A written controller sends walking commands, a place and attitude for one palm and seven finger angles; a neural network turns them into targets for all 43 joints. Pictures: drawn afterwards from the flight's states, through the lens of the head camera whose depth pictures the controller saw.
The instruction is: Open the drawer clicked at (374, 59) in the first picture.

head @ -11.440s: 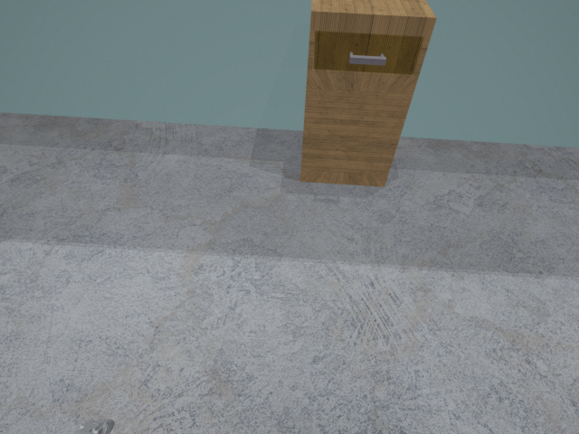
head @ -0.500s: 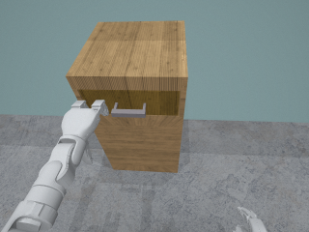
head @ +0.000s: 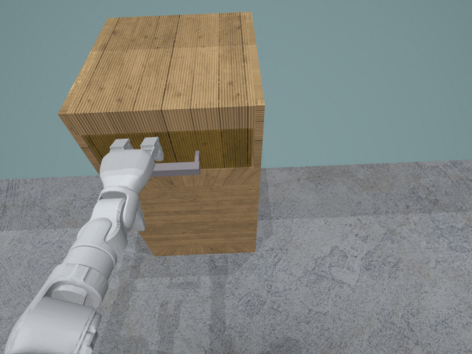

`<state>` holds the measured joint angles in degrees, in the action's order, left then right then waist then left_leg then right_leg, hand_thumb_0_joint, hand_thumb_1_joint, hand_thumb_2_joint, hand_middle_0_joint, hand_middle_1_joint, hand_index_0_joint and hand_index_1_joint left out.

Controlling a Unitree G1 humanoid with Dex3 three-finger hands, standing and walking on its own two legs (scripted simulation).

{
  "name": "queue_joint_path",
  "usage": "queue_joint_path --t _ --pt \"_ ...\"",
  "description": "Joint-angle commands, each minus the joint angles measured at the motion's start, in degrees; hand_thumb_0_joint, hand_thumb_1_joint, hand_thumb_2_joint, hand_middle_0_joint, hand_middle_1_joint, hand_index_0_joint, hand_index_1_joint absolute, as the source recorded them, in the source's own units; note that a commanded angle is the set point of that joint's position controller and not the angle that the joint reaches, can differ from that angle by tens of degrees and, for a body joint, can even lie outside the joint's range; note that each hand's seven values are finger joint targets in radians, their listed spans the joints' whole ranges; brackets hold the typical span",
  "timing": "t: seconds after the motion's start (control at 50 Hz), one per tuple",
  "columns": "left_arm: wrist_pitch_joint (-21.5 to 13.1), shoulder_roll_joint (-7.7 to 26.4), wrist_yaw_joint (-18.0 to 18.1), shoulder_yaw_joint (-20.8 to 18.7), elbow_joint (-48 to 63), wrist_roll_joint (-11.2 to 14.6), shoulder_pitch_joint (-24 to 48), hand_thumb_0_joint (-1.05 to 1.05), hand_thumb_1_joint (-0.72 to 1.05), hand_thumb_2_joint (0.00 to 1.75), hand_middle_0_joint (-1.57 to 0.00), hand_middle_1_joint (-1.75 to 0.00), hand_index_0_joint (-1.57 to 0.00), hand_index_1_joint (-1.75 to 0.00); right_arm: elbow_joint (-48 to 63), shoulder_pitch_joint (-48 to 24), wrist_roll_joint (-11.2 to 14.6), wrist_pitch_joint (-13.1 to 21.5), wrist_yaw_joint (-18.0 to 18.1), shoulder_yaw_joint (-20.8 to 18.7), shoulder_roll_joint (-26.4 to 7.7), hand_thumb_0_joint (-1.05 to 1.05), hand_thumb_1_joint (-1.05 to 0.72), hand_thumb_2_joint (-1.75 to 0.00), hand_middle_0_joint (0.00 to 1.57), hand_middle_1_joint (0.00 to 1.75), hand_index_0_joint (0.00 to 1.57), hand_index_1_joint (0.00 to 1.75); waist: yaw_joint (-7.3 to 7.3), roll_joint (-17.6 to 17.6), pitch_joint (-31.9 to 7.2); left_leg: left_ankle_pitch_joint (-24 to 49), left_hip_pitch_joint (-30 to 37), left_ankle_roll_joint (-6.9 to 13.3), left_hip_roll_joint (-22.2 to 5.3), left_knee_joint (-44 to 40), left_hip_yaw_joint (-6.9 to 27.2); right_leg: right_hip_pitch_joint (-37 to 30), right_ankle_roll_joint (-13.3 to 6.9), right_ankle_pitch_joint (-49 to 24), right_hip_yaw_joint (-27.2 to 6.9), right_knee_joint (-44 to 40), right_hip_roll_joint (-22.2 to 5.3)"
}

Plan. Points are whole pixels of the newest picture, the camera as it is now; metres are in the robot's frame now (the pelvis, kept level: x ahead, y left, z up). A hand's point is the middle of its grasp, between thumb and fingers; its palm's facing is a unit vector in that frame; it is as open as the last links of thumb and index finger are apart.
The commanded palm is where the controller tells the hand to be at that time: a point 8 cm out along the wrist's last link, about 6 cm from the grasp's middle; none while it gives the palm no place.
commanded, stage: move the hooked fingers above the handle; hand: left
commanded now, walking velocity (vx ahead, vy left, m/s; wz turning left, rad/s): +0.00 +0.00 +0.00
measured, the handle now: (173, 162) +0.55 +0.17 -0.07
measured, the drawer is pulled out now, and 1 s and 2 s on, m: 0.00 0.00 0.00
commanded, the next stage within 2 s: lower the fingers behind the handle in 1.30 s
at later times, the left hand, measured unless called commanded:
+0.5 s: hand (157, 170) +0.47 +0.18 +0.00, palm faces -0.03 -0.02 -1.00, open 13.8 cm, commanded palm +0.47 +0.18 +0.05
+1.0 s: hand (164, 165) +0.50 +0.18 -0.02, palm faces -0.06 -0.03 -1.00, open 13.8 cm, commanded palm +0.48 +0.17 +0.04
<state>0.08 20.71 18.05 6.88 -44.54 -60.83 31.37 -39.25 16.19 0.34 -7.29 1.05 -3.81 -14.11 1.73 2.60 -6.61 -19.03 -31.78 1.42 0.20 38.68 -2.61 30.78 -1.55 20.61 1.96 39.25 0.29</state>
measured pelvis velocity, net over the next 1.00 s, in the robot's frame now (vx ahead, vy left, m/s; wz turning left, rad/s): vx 0.00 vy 0.02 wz -0.03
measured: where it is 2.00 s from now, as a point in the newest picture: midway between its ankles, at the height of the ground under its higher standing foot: outside the picture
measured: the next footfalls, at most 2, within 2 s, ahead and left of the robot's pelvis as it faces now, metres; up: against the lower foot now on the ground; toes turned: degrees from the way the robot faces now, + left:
none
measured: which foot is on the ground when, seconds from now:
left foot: down 0.00-1.00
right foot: down 0.00-1.00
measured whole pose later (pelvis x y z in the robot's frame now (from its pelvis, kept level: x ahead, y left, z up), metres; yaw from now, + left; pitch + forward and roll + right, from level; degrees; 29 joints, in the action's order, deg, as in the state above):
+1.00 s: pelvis +0.00 +0.02 -0.02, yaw -2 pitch +22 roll -2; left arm 4.4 22.0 23.1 4.3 -66.3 -62.2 50.3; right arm -41.5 23.9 -1.8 -5.6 -0.8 -3.3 -13.4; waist 9.3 3.7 -9.5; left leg -23.0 -48.3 2.5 -1.3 49.0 -2.9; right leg 46.0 -0.5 22.3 1.6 46.0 1.5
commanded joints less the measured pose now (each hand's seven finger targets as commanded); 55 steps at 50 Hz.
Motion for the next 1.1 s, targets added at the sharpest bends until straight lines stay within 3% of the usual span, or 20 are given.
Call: queue_joint_path --t 0.0,0.1,0.16,0.22,0.26,0.3,0.36,0.38,0.48,0.52,0.56,0.7,0.78,0.82,0.88,0.9,0.98,1.0,1.04,1.08 --pt "0.21 11.41 3.57 -4.89 7.13 -0.45 24.67 0.00 -0.50 0.30 -0.30 -1.20 -0.30 -1.20 5.19 2.46 -0.08 1.66 0.23 -2.81 -7.34 0.00 -0.90 -0.90 0.20 0.30 0.20 0.30 0.56 -2.31 -20.95 22.30 11.41 1.37 1.61 -1.27 0.84 -7.39 -0.79 -23.11 -1.36 -3.12 1.95" --pt "0.61 12.16 4.14 -5.21 1.95 -0.95 27.56 0.00 -0.50 0.30 -0.30 -1.20 -0.30 -1.20 4.66 3.93 -0.22 1.58 0.15 -2.77 -7.74 0.00 -0.90 -0.90 0.20 0.30 0.20 0.30 1.88 -3.64 -20.00 20.10 8.78 1.54 1.61 -0.36 0.82 -5.62 -0.62 -21.78 -1.52 -2.96 2.05" --pt "-0.05 12.32 4.80 -5.22 1.83 -1.46 31.04 0.00 -0.50 0.30 -0.30 -1.20 -0.30 -1.20 4.22 5.18 -0.54 1.80 0.03 -2.97 -7.78 0.00 -0.90 -0.90 0.20 0.30 0.20 0.30 2.44 -1.55 -22.38 21.64 9.31 1.51 1.43 0.71 1.05 -4.55 -0.70 -22.46 -1.63 -1.92 2.19" --pt "-0.19 9.58 5.64 -3.38 -0.20 -1.54 33.15 0.00 -0.50 0.30 -0.30 -1.20 -0.30 -1.20 3.58 6.31 -0.79 2.03 -0.33 -3.16 -7.60 0.00 -0.90 -0.90 0.20 0.30 0.20 0.30 3.51 -1.29 -22.12 21.65 8.87 1.35 1.22 1.59 1.36 -2.16 -0.73 -21.69 -1.17 -1.17 2.45" --pt "0.19 10.82 6.21 -4.34 -3.12 -1.70 34.38 0.00 -0.50 0.30 -0.30 -1.20 -0.30 -1.20 3.06 7.20 -0.79 2.12 -0.36 -3.13 -7.92 0.00 -0.90 -0.90 0.20 0.30 0.20 0.30 4.31 -2.52 -21.53 20.20 7.32 1.45 1.17 2.23 1.58 -0.73 -0.67 -20.33 -1.07 -0.92 2.56" --pt "0.75 10.43 6.79 -3.53 -4.49 -1.91 37.25 0.00 -0.50 0.30 -0.30 -1.20 -0.30 -1.20 2.60 7.75 -0.88 2.39 -0.45 -3.08 -8.00 0.00 -0.90 -0.90 0.20 0.30 0.20 0.30 5.07 -1.00 -20.96 18.39 6.19 1.47 1.25 2.69 1.53 1.09 -0.65 -18.63 -1.13 -0.79 2.59" --pt "1.06 12.55 7.75 -5.01 -5.28 -2.38 40.76 0.00 -0.50 0.30 -0.30 -1.20 -0.30 -1.20 2.18 9.11 -1.26 2.69 -0.53 -3.22 -8.36 0.00 -0.90 -0.90 0.20 0.30 0.20 0.30 5.55 0.23 -24.93 19.26 6.38 1.43 1.15 4.08 1.99 1.97 -0.66 -18.73 -1.08 0.71 2.74" --pt "1.48 10.54 7.86 -3.42 -6.86 -2.40 41.13 0.00 -0.50 0.30 -0.30 -1.20 -0.30 -1.20 2.10 9.32 -1.35 2.75 -0.57 -3.16 -8.20 0.00 -0.90 -0.90 0.20 0.30 0.20 0.30 6.20 0.47 -24.68 18.94 6.06 1.40 1.19 4.47 2.04 3.09 -0.64 -18.14 -0.93 0.86 2.86" --pt "3.02 11.18 8.30 -3.33 -11.98 -2.31 45.48 0.00 -0.50 0.30 -0.30 -1.20 -0.30 -1.20 1.07 11.55 -1.61 3.41 -0.74 -2.94 -8.75 0.00 -0.90 -0.90 0.20 0.30 0.20 0.30 8.14 -0.05 -24.69 17.51 3.11 1.57 0.91 6.27 2.36 6.15 -0.42 -16.88 -0.75 2.17 3.13" --pt "3.35 12.54 8.37 -4.33 -13.03 -2.53 46.20 0.00 -0.50 0.30 -0.30 -1.20 -0.30 -1.20 1.07 12.36 -1.77 3.61 -0.85 -2.96 -8.96 0.00 -0.90 -0.90 0.20 0.30 0.20 0.30 7.98 1.38 -26.13 17.75 2.76 1.42 0.87 6.82 2.59 6.71 -0.53 -16.58 -0.65 2.87 3.21" --pt "3.47 12.37 8.41 -3.88 -13.61 -2.60 48.76 0.00 -0.50 0.30 -0.30 -1.20 -0.30 -1.20 0.68 13.30 -2.00 3.82 -0.84 -2.96 -9.20 0.00 -0.90 -0.90 0.20 0.30 0.20 0.30 9.23 1.71 -26.66 18.43 2.76 1.47 0.49 7.76 3.12 8.70 -0.39 -16.29 -0.43 3.60 3.31" --pt "4.56 15.14 8.23 -6.27 -13.89 -2.93 47.19 0.00 -0.50 0.30 -0.30 -1.20 -0.30 -1.20 1.02 15.09 -2.27 3.36 -1.20 -2.78 -9.67 0.00 -0.90 -0.90 0.20 0.30 0.20 0.30 7.71 3.74 -30.53 22.65 3.84 1.05 -0.18 8.69 3.42 8.38 -0.55 -18.15 0.08 4.86 3.69" --pt "5.27 13.38 7.98 -5.19 -13.80 -2.32 45.95 0.00 -0.50 0.30 -0.30 -1.20 -0.30 -1.20 0.86 15.44 -2.17 2.87 -1.30 -2.85 -9.65 0.00 -0.90 -0.90 0.20 0.30 0.20 0.30 8.26 1.92 -29.51 23.21 3.99 1.16 -0.46 8.29 3.31 7.57 -0.24 -19.14 0.19 4.00 3.86" --pt "5.54 15.75 7.93 -6.58 -13.73 -2.22 45.88 0.00 -0.50 0.30 -0.30 -1.20 -0.30 -1.20 0.64 15.36 -1.96 2.69 -1.12 -2.71 -9.82 0.00 -0.90 -0.90 0.20 0.30 0.20 0.30 7.95 1.15 -28.38 20.82 2.42 1.38 -0.27 7.57 2.88 6.15 -0.18 -18.26 -0.13 3.31 3.73" --pt "4.44 14.30 7.59 -5.92 -10.83 -2.18 44.68 0.00 -0.50 0.30 -0.30 -1.20 -0.30 -1.20 0.86 15.15 -2.00 2.53 -1.03 -2.94 -9.58 0.00 -0.90 -0.90 0.20 0.30 0.20 0.30 7.15 3.69 -30.12 24.00 6.28 1.00 -0.64 7.20 3.44 6.73 -0.46 -18.88 0.15 3.29 3.71" --pt "4.01 11.73 7.46 -3.97 -9.90 -1.97 44.93 0.00 -0.50 0.30 -0.30 -1.20 -0.30 -1.20 0.96 15.05 -2.01 2.58 -1.08 -3.04 -9.33 0.00 -0.90 -0.90 0.20 0.30 0.20 0.30 7.68 3.42 -29.54 24.13 6.98 0.96 -0.76 7.18 3.56 7.22 -0.38 -18.60 0.25 2.96 3.78" --pt "2.93 9.48 7.48 -2.71 -9.85 -1.38 44.92 0.00 -0.50 0.30 -0.30 -1.20 -0.30 -1.20 0.30 14.85 -2.06 2.59 -1.18 -3.24 -9.19 0.00 -0.90 -0.90 0.20 0.30 0.20 0.30 8.41 2.65 -27.01 23.12 7.37 0.99 -0.84 6.90 3.68 8.38 -0.32 -17.72 0.30 2.26 3.74" --pt "2.72 11.47 7.76 -4.42 -9.80 -1.38 44.25 0.00 -0.50 0.30 -0.30 -1.20 -0.30 -1.20 0.24 14.99 -1.99 2.51 -1.14 -3.15 -9.27 0.00 -0.90 -0.90 0.20 0.30 0.20 0.30 7.86 1.94 -27.40 23.45 7.07 1.05 -0.74 6.79 3.68 7.28 -0.40 -18.28 0.26 2.38 3.71" --pt "2.48 11.62 8.20 -4.44 -9.17 -1.48 45.42 0.00 -0.50 0.30 -0.30 -1.20 -0.30 -1.20 0.24 14.36 -2.22 2.35 -1.07 -3.08 -9.16 0.00 -0.90 -0.90 0.20 0.30 0.20 0.30 8.00 2.92 -27.72 24.20 6.99 1.00 -0.48 7.05 3.47 6.99 -0.50 -19.30 0.14 2.60 3.52" --pt "2.96 9.18 8.73 -2.68 -10.09 -2.17 44.32 0.00 -0.50 0.30 -0.30 -1.20 -0.30 -1.20 0.22 13.98 -2.07 2.22 -1.27 -3.13 -8.95 0.00 -0.90 -0.90 0.20 0.30 0.20 0.30 8.08 3.38 -26.16 24.64 7.60 0.69 -0.69 6.90 3.85 8.80 -0.56 -18.35 0.58 2.77 3.65"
